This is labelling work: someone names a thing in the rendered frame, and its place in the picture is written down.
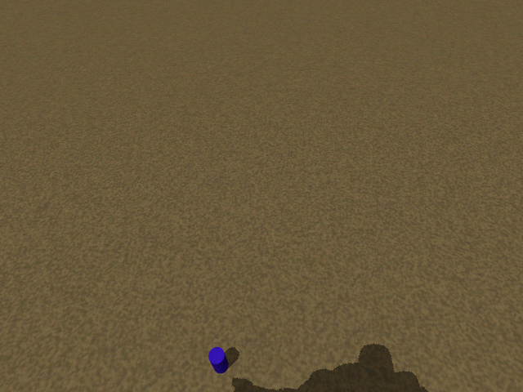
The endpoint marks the can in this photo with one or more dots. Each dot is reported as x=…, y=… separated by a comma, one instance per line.
x=218, y=359

